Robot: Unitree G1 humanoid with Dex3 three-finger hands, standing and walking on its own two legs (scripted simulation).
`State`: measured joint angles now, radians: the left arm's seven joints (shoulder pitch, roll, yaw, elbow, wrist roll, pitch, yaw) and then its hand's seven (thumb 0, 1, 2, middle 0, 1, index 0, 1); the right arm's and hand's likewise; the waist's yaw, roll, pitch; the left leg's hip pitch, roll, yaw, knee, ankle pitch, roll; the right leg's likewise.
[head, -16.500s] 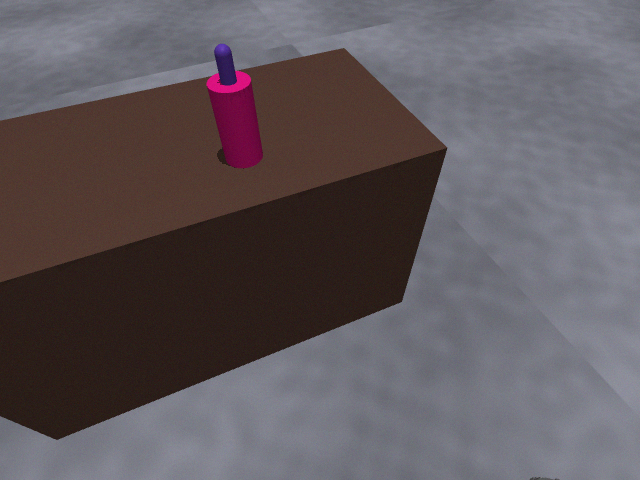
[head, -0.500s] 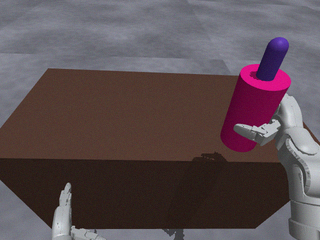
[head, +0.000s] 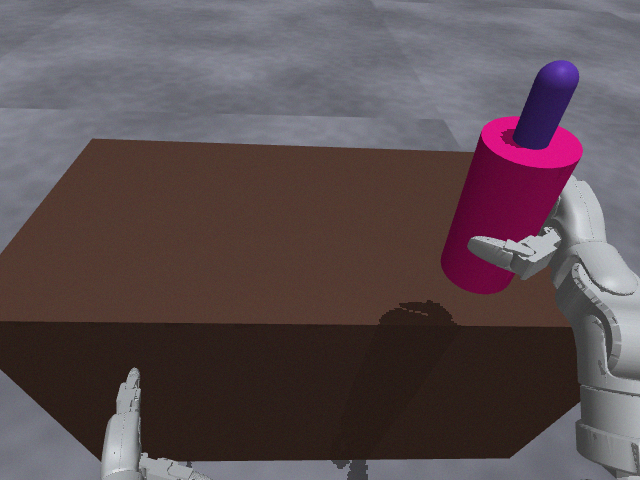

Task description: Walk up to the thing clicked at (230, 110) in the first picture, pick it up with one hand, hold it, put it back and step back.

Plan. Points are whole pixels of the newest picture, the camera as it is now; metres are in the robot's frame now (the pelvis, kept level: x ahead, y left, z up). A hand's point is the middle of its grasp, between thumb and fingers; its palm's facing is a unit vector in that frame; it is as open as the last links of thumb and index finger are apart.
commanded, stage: hold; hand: right
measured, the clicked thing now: (509, 188) +0.32 -0.16 +0.25
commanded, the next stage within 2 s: crouch in 0.94 s
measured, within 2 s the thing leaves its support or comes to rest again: neither
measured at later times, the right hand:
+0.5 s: hand (500, 219) +0.32 -0.16 +0.21, palm faces +0.06 +1.00 -0.06, open 11.6 cm
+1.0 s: hand (503, 221) +0.31 -0.16 +0.22, palm faces +0.06 +1.00 -0.07, open 11.6 cm
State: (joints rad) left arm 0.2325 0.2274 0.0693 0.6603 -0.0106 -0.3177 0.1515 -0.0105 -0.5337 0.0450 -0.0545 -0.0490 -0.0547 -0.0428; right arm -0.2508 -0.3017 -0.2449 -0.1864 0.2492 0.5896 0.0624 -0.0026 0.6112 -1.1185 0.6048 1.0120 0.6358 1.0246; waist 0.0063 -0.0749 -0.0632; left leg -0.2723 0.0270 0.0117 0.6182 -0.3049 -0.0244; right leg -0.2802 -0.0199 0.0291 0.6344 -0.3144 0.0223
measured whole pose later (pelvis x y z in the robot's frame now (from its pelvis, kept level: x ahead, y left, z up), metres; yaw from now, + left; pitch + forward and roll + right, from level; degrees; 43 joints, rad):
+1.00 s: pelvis -0.01 +0.00 +0.00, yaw +0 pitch -3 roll +1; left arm 0.23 0.23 0.07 0.66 -0.01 -0.32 0.15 -0.01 -0.53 0.04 -0.05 -0.05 -0.05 -0.04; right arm -0.26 -0.30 -0.23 -0.18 0.25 0.58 0.04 0.00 0.61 -1.12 0.60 1.01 0.64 1.02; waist 0.01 -0.08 -0.06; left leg -0.28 0.02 0.01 0.62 -0.29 -0.02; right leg -0.29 -0.02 0.03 0.64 -0.30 0.02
